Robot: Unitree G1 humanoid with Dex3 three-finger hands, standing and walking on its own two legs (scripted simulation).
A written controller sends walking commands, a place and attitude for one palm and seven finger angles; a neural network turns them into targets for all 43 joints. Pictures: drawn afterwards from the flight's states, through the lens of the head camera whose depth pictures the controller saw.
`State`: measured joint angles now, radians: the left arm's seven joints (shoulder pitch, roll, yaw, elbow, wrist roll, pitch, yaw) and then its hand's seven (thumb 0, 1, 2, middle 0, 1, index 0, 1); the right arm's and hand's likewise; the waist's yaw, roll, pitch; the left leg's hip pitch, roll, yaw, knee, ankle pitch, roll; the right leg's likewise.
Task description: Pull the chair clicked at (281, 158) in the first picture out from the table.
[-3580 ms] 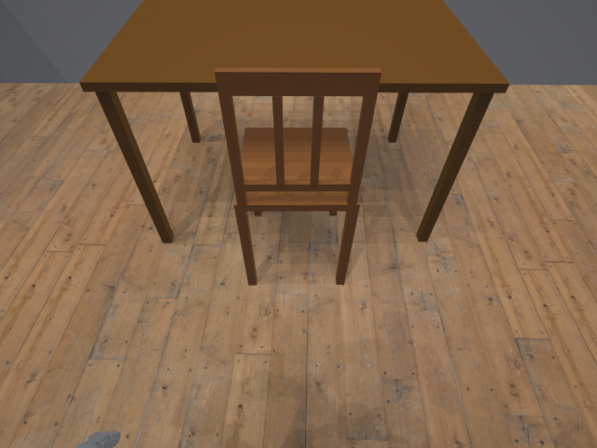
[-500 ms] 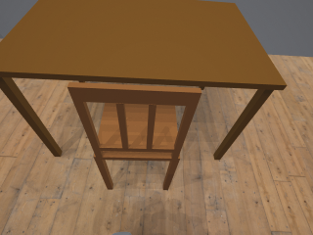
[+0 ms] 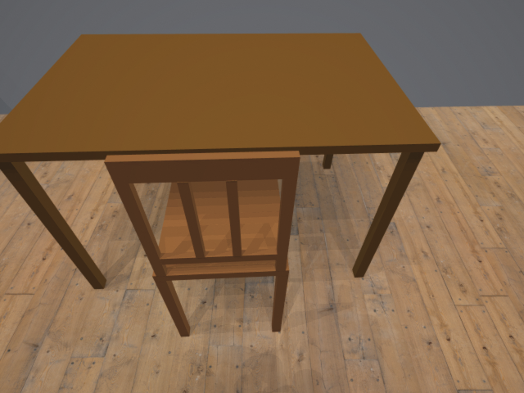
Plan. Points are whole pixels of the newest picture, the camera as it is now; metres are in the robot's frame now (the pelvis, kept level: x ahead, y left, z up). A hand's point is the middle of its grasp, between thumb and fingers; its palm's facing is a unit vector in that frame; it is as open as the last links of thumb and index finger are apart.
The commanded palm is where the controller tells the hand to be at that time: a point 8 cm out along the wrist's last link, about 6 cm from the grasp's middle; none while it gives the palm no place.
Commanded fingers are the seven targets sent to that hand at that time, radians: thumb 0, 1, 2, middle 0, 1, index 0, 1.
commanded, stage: come to a stop and stand still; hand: left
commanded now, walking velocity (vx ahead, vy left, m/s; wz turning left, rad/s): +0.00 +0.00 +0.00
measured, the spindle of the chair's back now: (193, 221) +0.49 +0.18 -0.09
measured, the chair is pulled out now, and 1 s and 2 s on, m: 0.00 0.00 0.00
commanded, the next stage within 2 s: look again from close up in 0.18 s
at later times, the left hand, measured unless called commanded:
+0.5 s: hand out of the picture +0.01 +0.16 -0.19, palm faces +0.03 -0.99 -0.17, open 7.3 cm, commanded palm none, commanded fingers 0.00 0.90 0.90 -0.20 -0.30 -0.20 -0.30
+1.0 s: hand out of the picture +0.04 +0.20 -0.18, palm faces +0.01 -0.98 -0.21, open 7.3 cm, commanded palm none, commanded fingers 0.00 0.90 0.90 -0.20 -0.30 -0.20 -0.30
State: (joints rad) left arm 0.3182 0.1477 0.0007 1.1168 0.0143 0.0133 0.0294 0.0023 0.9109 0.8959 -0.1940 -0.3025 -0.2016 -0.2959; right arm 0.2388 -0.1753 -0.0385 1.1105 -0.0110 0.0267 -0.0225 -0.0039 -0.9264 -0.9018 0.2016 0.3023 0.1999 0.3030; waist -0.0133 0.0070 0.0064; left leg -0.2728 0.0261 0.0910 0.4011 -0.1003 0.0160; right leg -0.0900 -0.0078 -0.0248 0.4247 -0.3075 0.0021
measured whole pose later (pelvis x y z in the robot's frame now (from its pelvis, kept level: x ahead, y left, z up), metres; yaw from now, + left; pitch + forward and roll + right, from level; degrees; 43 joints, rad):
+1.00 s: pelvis +0.04 +0.02 -0.01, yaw +0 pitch +0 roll +0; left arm 0.31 0.19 -0.01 1.06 0.02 -0.01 0.04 0.00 0.91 0.90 -0.19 -0.30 -0.20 -0.30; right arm 0.18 -0.17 0.01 1.06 -0.01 -0.01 -0.01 0.01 -0.90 -0.90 0.20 0.30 0.20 0.30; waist 0.01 -0.03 0.03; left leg -0.29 -0.01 0.10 0.50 -0.21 0.04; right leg -0.08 -0.04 -0.01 0.46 -0.38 0.03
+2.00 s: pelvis -0.02 -0.02 -0.10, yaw +1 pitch +15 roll -2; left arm 0.35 0.22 0.23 0.09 -0.29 -0.39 -0.26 0.01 0.15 0.57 -0.12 -0.18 -0.13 -0.18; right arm 0.24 -0.18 -0.01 0.64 0.01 -0.20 -0.08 0.02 -0.90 -0.90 0.21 0.30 0.20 0.30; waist -0.01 0.04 -0.15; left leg -1.02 0.08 -0.01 1.13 -0.37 -0.01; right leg -0.80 0.03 -0.09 1.16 -0.62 -0.04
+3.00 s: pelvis -0.03 +0.02 -0.08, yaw +1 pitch +13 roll -4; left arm 0.30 0.27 0.19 0.06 -0.25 -0.38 -0.18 -0.01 -0.50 0.30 -0.06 -0.08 -0.06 -0.08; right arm 0.25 -0.24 0.02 0.56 0.02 -0.17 -0.06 0.02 -0.90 -0.90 0.20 0.30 0.20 0.30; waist -0.02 0.04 -0.12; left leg -0.96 0.05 0.00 1.08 -0.34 0.05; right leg -0.72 0.01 -0.09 1.07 -0.56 0.01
